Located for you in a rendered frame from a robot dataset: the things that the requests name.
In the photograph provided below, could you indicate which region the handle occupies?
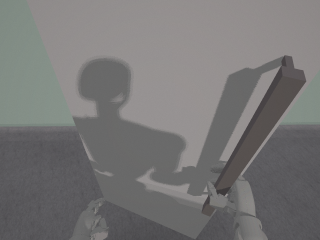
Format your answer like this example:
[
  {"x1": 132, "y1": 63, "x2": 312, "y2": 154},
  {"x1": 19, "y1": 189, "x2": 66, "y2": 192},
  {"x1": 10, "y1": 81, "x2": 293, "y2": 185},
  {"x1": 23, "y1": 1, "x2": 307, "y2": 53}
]
[{"x1": 201, "y1": 55, "x2": 306, "y2": 217}]

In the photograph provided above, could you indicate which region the right robot hand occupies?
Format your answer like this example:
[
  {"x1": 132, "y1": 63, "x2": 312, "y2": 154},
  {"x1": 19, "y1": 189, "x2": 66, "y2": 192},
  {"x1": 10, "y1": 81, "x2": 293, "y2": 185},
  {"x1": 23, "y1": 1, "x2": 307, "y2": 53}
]
[{"x1": 206, "y1": 162, "x2": 256, "y2": 220}]

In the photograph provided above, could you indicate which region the left robot hand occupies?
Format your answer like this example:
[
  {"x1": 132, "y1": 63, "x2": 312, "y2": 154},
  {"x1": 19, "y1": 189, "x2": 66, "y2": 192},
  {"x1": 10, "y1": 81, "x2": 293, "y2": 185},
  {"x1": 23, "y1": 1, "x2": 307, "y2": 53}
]
[{"x1": 72, "y1": 197, "x2": 109, "y2": 240}]

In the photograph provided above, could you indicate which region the fridge door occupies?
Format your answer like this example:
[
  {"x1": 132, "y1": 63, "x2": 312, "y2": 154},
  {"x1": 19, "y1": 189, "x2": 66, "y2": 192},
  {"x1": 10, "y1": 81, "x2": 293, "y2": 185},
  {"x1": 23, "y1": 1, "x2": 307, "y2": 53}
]
[{"x1": 26, "y1": 0, "x2": 320, "y2": 239}]

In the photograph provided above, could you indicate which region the right robot forearm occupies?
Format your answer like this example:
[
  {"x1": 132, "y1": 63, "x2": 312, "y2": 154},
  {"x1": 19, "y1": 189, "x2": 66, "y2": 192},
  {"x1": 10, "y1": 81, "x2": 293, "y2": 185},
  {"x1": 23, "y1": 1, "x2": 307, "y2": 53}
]
[{"x1": 233, "y1": 215, "x2": 268, "y2": 240}]

